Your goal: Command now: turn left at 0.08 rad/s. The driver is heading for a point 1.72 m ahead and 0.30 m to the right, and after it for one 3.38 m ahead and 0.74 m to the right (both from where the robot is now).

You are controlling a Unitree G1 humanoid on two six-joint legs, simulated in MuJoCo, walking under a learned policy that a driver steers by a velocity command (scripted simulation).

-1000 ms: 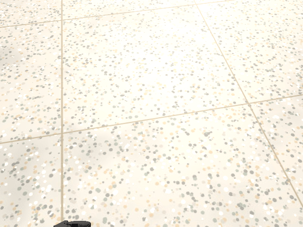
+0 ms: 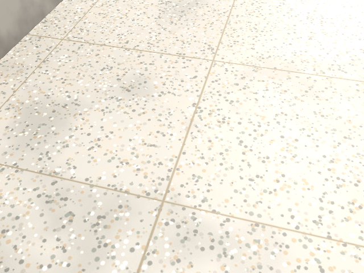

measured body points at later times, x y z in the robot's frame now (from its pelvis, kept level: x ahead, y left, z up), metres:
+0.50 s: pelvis +0.05 -0.01 +0.00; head +0.05 +0.00 +0.45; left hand +0.02 +0.23 -0.15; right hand +0.08 -0.26 -0.14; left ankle +0.07 +0.08 -0.72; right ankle -0.02 -0.11 -0.74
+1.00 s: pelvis +0.27 +0.04 +0.00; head +0.30 +0.04 +0.45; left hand +0.44 +0.26 -0.13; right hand +0.19 -0.18 -0.14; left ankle +0.14 +0.11 -0.74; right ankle +0.44 -0.08 -0.70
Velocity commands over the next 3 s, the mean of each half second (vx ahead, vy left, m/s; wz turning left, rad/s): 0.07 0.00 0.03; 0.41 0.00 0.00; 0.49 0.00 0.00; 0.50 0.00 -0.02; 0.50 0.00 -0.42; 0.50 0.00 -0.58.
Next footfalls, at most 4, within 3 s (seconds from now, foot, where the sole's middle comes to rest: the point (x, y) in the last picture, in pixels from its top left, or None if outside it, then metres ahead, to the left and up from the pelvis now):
0.62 left None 0.18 0.11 -0.77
1.12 right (209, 271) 0.53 -0.05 -0.77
1.66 left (162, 198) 0.84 0.13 -0.77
2.22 right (201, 145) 1.14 -0.05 -0.77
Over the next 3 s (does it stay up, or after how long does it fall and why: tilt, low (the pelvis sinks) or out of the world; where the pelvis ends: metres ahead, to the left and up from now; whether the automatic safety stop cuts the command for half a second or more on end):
stays up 1.40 -0.05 0.01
